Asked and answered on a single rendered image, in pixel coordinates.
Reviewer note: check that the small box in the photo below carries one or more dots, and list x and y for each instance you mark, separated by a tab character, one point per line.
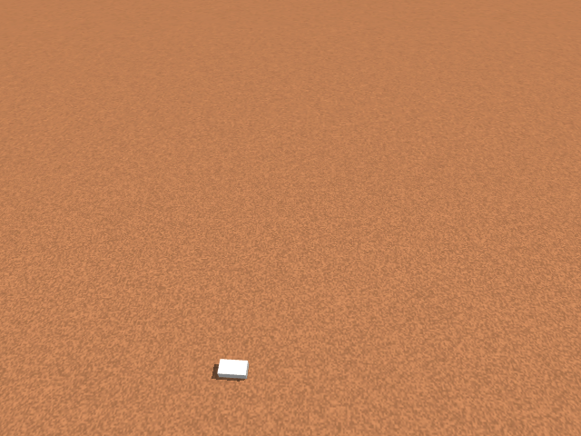
233	369

